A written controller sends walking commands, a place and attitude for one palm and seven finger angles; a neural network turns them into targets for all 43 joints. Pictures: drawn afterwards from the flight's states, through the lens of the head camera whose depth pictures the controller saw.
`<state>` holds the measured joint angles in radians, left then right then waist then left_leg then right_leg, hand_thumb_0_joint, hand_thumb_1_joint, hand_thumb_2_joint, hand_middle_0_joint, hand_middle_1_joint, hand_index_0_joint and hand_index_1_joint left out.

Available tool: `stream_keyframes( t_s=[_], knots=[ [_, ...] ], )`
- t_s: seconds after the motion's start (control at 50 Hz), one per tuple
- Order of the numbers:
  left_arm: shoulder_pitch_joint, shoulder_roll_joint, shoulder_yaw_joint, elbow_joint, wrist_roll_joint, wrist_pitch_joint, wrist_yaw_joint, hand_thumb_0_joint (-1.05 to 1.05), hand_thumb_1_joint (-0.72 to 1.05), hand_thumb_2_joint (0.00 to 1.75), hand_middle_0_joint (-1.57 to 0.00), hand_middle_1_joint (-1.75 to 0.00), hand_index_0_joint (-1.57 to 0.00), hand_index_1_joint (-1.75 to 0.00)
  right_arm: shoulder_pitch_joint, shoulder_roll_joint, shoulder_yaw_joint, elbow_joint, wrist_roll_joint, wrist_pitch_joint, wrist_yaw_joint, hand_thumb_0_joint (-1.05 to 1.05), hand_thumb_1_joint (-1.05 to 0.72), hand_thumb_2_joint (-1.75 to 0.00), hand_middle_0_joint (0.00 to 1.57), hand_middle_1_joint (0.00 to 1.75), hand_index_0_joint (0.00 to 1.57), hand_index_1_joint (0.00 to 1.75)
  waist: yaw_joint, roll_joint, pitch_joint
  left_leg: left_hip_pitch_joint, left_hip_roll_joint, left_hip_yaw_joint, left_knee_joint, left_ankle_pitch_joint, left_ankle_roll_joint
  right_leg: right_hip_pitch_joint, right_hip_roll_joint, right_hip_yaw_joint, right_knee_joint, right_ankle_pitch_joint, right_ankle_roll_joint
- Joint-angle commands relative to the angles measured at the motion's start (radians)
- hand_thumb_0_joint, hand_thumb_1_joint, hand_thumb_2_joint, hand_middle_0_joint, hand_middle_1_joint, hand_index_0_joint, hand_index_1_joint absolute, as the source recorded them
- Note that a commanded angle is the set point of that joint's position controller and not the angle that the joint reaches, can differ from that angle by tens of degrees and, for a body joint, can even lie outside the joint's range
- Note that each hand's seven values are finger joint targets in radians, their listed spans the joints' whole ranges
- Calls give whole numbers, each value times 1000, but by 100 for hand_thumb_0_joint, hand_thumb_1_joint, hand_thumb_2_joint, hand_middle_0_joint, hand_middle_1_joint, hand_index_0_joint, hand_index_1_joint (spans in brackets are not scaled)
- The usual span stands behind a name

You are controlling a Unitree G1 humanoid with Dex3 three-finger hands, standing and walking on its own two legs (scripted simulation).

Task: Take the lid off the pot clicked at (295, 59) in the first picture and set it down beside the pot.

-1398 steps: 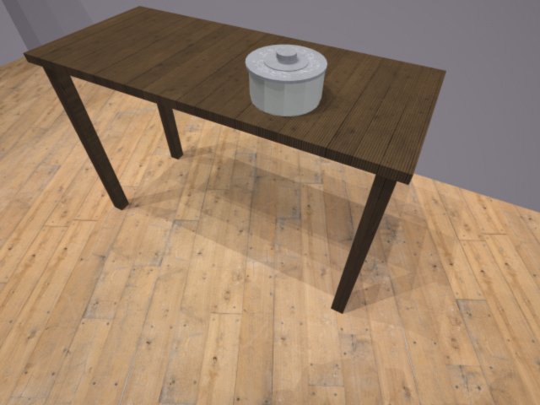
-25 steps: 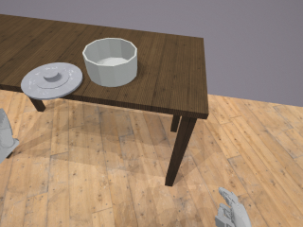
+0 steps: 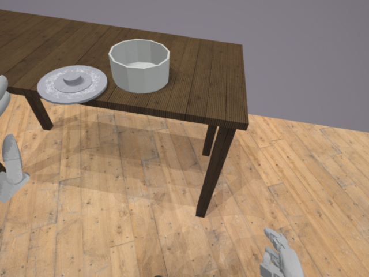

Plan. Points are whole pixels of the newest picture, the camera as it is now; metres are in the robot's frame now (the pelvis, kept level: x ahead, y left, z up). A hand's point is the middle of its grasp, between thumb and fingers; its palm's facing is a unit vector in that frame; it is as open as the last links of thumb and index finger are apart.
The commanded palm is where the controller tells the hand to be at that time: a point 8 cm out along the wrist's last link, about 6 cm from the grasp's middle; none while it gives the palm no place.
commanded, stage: step back with the hand held close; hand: left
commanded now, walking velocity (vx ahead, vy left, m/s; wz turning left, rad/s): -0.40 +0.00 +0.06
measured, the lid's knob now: (71, 77) +0.66 +0.40 +0.05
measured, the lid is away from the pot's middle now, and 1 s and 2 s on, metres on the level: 0.22 0.22 0.22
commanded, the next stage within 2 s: stop stepping back and stand still in 0.10 s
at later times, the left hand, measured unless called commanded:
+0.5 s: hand out of the picture +0.07 +0.22 +0.25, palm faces +0.40 -0.78 -0.47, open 7.4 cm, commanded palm +0.04 +0.28 +0.24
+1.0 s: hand out of the picture +0.08 +0.25 +0.24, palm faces +0.47 -0.78 -0.42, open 7.4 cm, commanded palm none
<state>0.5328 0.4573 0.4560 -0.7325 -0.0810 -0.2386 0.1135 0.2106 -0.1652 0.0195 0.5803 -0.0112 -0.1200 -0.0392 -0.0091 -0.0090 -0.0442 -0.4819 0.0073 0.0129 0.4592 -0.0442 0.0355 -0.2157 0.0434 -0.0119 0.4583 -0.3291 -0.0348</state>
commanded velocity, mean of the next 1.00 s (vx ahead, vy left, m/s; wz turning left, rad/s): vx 0.02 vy -0.02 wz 0.01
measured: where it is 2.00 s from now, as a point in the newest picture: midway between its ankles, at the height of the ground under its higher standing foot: outside the picture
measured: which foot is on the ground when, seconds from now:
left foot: down 0.00-0.02, up 0.04-0.14, down 0.16-0.42, up 0.44-0.58, down 0.60-1.00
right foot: down 0.00-0.18, up 0.20-0.38, down 0.40-1.00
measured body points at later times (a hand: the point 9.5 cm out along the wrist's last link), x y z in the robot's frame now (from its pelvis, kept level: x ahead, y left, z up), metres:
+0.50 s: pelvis -0.10 +0.00 +0.01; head -0.12 +0.02 +0.46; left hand +0.04 +0.26 +0.28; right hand +0.05 -0.24 -0.08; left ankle -0.04 +0.12 -0.70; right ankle -0.10 -0.10 -0.73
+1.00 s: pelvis -0.10 +0.01 +0.00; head -0.11 +0.01 +0.45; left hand +0.05 +0.29 +0.26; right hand +0.07 -0.21 -0.08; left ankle -0.09 +0.15 -0.73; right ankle -0.10 -0.10 -0.73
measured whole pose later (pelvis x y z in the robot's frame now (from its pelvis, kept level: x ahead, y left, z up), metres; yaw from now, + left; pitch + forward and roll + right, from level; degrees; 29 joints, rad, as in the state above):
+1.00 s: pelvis -0.10 +0.01 +0.00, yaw +2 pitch -1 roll -1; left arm 0.52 0.40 0.44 -0.67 -0.05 -0.22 0.14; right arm 0.22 -0.19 0.02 0.64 0.02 -0.12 -0.04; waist -0.01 0.02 -0.01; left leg -0.26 0.05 -0.02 0.55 -0.28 -0.02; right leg -0.19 0.01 -0.06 0.48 -0.27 -0.01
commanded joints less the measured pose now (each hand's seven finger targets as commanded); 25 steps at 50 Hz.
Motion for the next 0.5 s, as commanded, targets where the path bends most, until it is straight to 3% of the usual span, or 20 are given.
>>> stream_keyframes(
  t_s=[0.0,0.02,0.04,0.08,0.1,0.12,0.16,0.18,0.2,0.22,0.24,0.28,0.3,0.32,0.34,0.36,0.38,0.4,0.42,0.48],
  knots=[
    [-110,195,108,-189,2,-77,21,0,90,90,-20,-30,-20,-30,-55,-160,-89,-79,11,-43,-26,0,-90,-90,20,30,20,30,-8,-102,-120,363,-15,-53,372,-318,-84,-391,-329,239,-290,-185,-146],
    [-103,183,113,-159,1,-63,25,0,90,90,-20,-30,-20,-30,-48,-160,-89,-66,6,-38,-27,0,-90,-90,20,30,20,30,-9,-148,-96,335,-21,-62,496,-329,-78,-421,-365,257,-277,-99,-169],
    [-124,145,80,-140,7,-49,25,0,90,90,-20,-30,-20,-30,-66,-148,-76,-69,11,-26,-25,0,-90,-90,20,30,20,30,-21,-137,-39,253,7,-93,512,-340,-60,-376,-358,210,-215,86,-155],
    [-170,136,72,-98,15,-36,26,0,90,90,-20,-30,-20,-30,-89,-135,-44,-80,12,-20,-36,0,-90,-90,20,30,20,30,-36,-68,41,156,44,-95,170,-272,-51,-219,-270,108,-65,359,-77],
    [-184,135,71,-92,15,-38,28,0,90,90,-20,-30,-20,-30,-95,-158,-45,-83,16,-23,-46,0,-90,-90,20,30,20,30,-35,38,49,145,74,-128,-31,-46,-33,-171,-176,60,34,348,-18],
    [-201,145,74,-127,18,-49,27,0,90,90,-20,-30,-20,-30,-122,-189,-63,-101,18,-31,-53,0,-90,-90,20,30,20,30,-18,180,22,139,168,-234,-116,159,-3,-121,-68,1,134,264,33],
    [-110,159,110,-81,-5,-66,13,0,90,90,-20,-30,-20,-30,-91,-175,-80,-106,9,-57,-40,0,-90,-90,20,30,20,30,0,211,-111,210,255,-327,-135,297,52,-118,-1,33,271,-77,29],
    [-91,-161,-346,700,71,164,-98,0,90,90,-20,-30,-20,-30,-53,-362,-100,138,22,-55,26,0,-90,-90,20,30,20,30,-89,380,25,108,335,-517,53,794,109,-387,-27,121,636,-197,40],
    [-398,230,104,-472,-24,-1,-31,0,90,90,-20,-30,-20,-30,-145,-126,-93,-151,14,-70,16,0,-90,-90,20,30,20,30,21,46,-220,286,295,-337,-144,419,64,-162,34,122,589,-259,67],
    [-188,339,234,-328,-18,-49,10,0,90,90,-20,-30,-20,-30,-87,-177,-93,-136,17,-84,-17,0,-90,-90,20,30,20,30,10,-15,-249,311,281,-381,-82,238,111,-195,21,99,505,-243,52],
    [95,216,213,-239,-34,-8,12,0,90,90,-20,-30,-20,-30,-76,-156,-88,-134,13,-66,-8,0,-90,-90,20,30,20,30,23,134,-247,316,253,-339,-137,144,105,-199,18,54,458,-197,52],
    [118,172,150,-424,-23,-5,16,0,90,90,-20,-30,-20,-30,-106,-151,-62,-178,21,-64,9,0,-90,-90,20,30,20,30,15,330,-205,194,182,-249,-234,-281,55,-63,9,-5,285,-151,46],
    [147,178,159,-411,-16,-3,28,0,90,90,-20,-30,-20,-30,-103,-145,-54,-176,16,-64,5,0,-90,-90,20,30,20,30,13,357,-165,88,158,-229,-281,-467,29,53,16,-41,163,-137,34],
    [136,211,180,-418,-5,-2,36,0,90,90,-20,-30,-20,-30,-97,-148,-53,-181,14,-63,-3,0,-90,-90,20,30,20,30,11,325,-141,-19,127,-197,-290,-588,-2,181,24,-72,55,-102,24],
    [143,203,178,-361,8,0,41,0,90,90,-20,-30,-20,-30,-85,-143,-52,-169,12,-55,-11,0,-90,-90,20,30,20,30,4,229,-108,-70,81,-150,-246,-594,-30,248,7,-66,-38,-104,8],
    [121,201,182,-297,14,1,43,0,90,90,-20,-30,-20,-30,-67,-140,-59,-155,8,-42,-16,0,-90,-90,20,30,20,30,-9,111,-82,-42,25,-81,-87,-538,-57,184,-81,18,-148,-153,-38],
    [58,202,181,-249,10,-4,46,0,90,90,-20,-30,-20,-30,-56,-147,-68,-133,5,-29,-23,0,-90,-90,20,30,20,30,-23,-5,-49,89,-11,-43,198,-387,-72,-48,-249,238,-283,-251,-117],
    [-34,205,184,-211,1,-3,55,0,90,90,-20,-30,-20,-30,-50,-163,-77,-106,9,-24,-33,0,-90,-90,20,30,20,30,-20,-89,-31,123,-11,-67,399,-331,-74,-198,-372,388,-345,-355,-159],
    [-96,184,162,-158,7,6,61,0,90,90,-20,-30,-20,-30,-49,-165,-78,-85,15,-18,-37,0,-90,-90,20,30,20,30,-23,-126,-2,127,-2,-82,501,-327,-69,-267,-389,417,-358,-393,-175],
    [-175,101,70,55,12,29,56,0,90,90,-20,-30,-20,-30,-75,-169,-65,-80,31,-3,-54,0,-90,-90,20,30,20,30,-43,-110,85,219,47,-59,321,-339,-25,-343,-297,183,-261,-356,-72]
  ],
)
